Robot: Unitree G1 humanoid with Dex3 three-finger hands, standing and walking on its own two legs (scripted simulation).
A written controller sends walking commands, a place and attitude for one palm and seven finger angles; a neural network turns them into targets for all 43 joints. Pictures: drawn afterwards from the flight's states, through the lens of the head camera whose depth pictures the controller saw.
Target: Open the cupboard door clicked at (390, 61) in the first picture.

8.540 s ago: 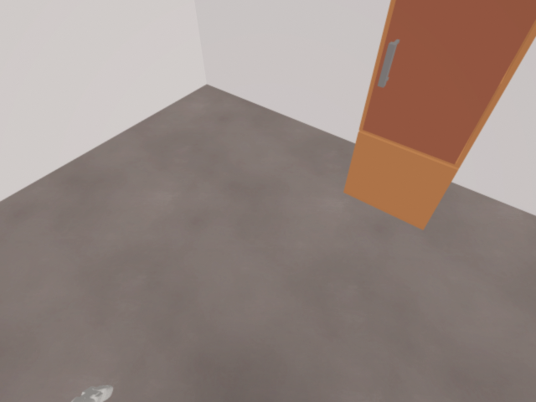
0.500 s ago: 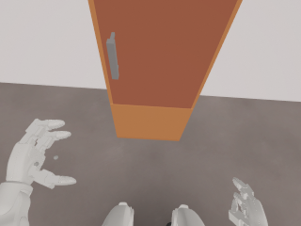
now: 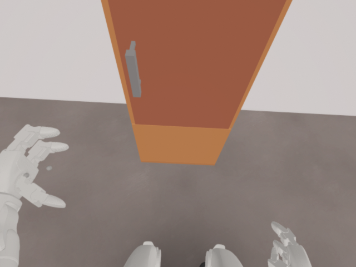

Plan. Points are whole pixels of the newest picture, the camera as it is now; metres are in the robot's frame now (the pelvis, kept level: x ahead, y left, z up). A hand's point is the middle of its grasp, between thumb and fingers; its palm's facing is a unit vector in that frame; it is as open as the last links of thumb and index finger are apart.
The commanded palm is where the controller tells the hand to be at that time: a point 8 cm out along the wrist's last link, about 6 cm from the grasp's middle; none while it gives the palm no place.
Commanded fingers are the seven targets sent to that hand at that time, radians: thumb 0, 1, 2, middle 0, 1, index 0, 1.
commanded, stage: raise the hand with hooked fingers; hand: left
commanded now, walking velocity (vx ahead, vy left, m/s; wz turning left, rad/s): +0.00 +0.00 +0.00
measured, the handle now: (135, 70) +0.60 +0.16 +0.04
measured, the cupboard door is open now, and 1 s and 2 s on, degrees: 0 0 0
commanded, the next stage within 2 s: move the hooked fingers beside the handle in 0.40 s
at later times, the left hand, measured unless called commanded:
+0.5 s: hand (60, 173) +0.28 +0.26 +0.05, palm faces +0.05 -1.00 -0.04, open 14.0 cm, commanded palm +0.26 +0.30 +0.05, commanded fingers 0.00 -0.50 0.30 -0.30 -1.20 -0.30 -1.20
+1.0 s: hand (75, 139) +0.36 +0.25 +0.04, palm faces +0.04 -1.00 -0.01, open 14.0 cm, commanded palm +0.34 +0.30 +0.05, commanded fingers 0.00 -0.50 0.30 -0.30 -1.20 -0.30 -1.20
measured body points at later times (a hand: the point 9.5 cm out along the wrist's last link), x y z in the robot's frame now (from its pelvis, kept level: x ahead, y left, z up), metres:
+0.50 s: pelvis +0.00 -0.02 +0.00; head +0.08 -0.01 +0.44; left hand +0.28 +0.31 +0.05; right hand +0.16 -0.26 -0.08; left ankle +0.00 +0.08 -0.67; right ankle +0.03 -0.14 -0.67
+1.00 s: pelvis +0.00 -0.02 -0.01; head +0.10 +0.00 +0.43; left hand +0.36 +0.31 +0.04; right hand +0.12 -0.28 -0.10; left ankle +0.00 +0.08 -0.67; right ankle +0.03 -0.14 -0.67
